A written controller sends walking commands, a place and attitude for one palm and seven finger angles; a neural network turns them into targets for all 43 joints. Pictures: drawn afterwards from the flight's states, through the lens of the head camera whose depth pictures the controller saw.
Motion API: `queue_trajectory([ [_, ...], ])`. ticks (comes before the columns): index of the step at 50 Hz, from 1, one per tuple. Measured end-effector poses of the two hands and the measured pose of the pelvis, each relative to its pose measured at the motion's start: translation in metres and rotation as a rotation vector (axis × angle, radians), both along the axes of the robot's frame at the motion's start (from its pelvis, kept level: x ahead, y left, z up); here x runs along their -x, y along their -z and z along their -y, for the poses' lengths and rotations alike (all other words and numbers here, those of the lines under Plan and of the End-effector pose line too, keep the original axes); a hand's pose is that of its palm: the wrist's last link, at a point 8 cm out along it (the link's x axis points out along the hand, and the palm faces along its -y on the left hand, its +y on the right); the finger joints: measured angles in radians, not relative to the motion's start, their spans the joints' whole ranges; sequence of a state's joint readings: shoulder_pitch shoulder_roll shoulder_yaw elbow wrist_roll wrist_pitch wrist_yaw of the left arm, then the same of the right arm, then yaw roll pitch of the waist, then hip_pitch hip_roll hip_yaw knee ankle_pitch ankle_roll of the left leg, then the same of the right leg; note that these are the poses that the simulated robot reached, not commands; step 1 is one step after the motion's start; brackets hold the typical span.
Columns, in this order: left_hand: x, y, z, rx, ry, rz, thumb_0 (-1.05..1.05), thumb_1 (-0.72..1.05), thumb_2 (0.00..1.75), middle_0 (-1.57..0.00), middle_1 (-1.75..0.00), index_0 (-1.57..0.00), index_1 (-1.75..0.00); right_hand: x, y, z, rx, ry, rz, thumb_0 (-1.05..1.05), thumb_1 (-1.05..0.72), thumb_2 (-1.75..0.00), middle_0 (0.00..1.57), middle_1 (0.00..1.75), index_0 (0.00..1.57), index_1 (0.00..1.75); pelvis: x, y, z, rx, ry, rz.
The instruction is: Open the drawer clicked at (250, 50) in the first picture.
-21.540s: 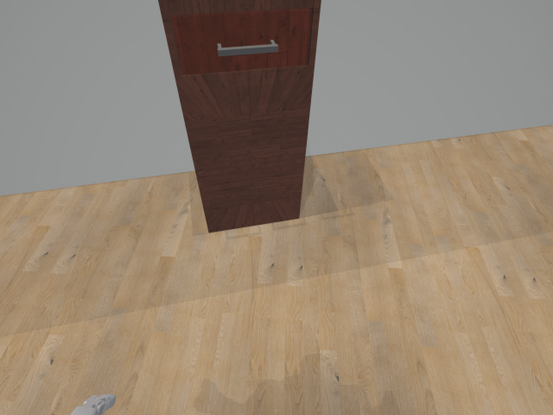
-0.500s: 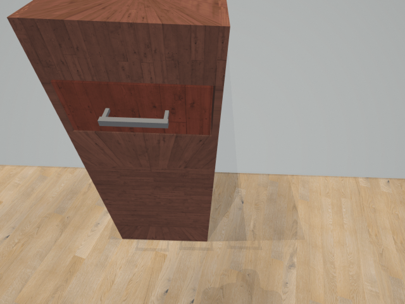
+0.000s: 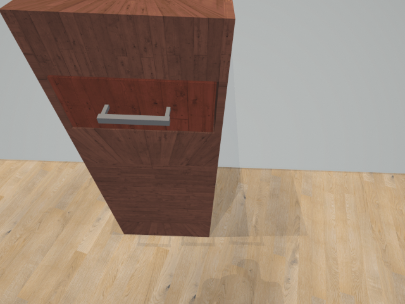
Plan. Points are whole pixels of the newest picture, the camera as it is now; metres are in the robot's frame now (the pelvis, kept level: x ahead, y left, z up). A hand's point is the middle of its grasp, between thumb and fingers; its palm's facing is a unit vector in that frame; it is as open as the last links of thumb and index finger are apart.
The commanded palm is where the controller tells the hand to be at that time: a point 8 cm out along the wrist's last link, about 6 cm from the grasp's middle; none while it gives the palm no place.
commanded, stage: look again from close up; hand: left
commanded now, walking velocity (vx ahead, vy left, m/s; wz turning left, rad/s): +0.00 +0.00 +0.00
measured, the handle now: (135, 114) +0.51 +0.20 +0.07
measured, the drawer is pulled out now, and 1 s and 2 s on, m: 0.00 0.00 0.00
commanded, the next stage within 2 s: raise the hand with hooked fingers in 0.40 s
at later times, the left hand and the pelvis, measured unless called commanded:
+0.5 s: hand out of the picture -0.04 +0.16 -0.18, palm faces +0.03 -0.99 -0.16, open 7.4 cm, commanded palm +0.06 +0.21 -0.07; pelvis -0.03 +0.00 +0.00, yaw +0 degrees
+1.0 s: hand out of the picture +0.11 +0.19 -0.05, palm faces -0.10 -0.19 -0.98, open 9.0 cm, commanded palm +0.12 +0.20 +0.03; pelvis -0.03 -0.04 -0.02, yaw +0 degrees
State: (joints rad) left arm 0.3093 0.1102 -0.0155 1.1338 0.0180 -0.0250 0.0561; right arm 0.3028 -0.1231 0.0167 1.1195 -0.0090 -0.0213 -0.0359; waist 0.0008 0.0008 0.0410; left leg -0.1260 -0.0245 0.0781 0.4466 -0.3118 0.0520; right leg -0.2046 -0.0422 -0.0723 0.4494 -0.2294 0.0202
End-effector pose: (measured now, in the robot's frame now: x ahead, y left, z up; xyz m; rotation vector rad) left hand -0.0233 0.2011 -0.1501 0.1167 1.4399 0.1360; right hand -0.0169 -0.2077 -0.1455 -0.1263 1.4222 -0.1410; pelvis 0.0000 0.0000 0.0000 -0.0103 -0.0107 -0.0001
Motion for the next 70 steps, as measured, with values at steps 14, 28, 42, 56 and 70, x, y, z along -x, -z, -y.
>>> queue_trajectory([
  [14,0.0,-0.001,-0.015,-0.025,0.009,0.08,0.01,0.91,0.9,-0.2,-0.3,-0.2,-0.3,-0.006,0.004,0.008,0.014,-0.03,0.102,0.01,-0.92,-0.9,0.2,0.3,0.2,0.3,0.016,0.004,-0.004,-0.007,-0.008,0.035],
  [28,0.007,-0.015,-0.012,-0.079,0.122,0.125,0.03,0.93,0.9,-0.21,-0.3,-0.2,-0.3,0.022,-0.002,0.007,0.008,-0.026,0.118,0.01,-0.91,-0.9,0.2,0.3,0.2,0.3,0.033,0.003,0.002,-0.02,0.013,0.037],
  [42,-0.182,-0.196,0.015,-0.93,0.825,1.073,0.02,0.72,0.81,-0.21,-0.43,-0.21,-0.43,-0.151,-0.054,0.064,0.076,-0.156,0.786,0.02,-0.91,-0.9,0.2,0.3,0.2,0.3,0.045,0.02,0.019,-0.055,0.017,-0.057],
  [56,-0.138,-0.2,-0.017,-1.204,0.929,0.91,0.01,0.35,0.67,-0.27,-0.64,-0.27,-0.64,-0.266,-0.067,0.023,0.011,-0.43,0.763,0.01,-0.91,-0.9,0.2,0.3,0.2,0.3,0.024,0.028,0.044,-0.027,-0.056,-0.09],
  [70,-0.224,-0.258,-0.015,-1.147,1.0,0.956,0.0,0.04,0.54,-0.28,-0.85,-0.28,-0.85,-0.221,-0.039,0.011,-0.088,-0.28,0.567,0.01,-0.9,-0.9,0.21,0.3,0.2,0.3,-0.005,0.01,0.028,-0.024,-0.016,-0.065],
])
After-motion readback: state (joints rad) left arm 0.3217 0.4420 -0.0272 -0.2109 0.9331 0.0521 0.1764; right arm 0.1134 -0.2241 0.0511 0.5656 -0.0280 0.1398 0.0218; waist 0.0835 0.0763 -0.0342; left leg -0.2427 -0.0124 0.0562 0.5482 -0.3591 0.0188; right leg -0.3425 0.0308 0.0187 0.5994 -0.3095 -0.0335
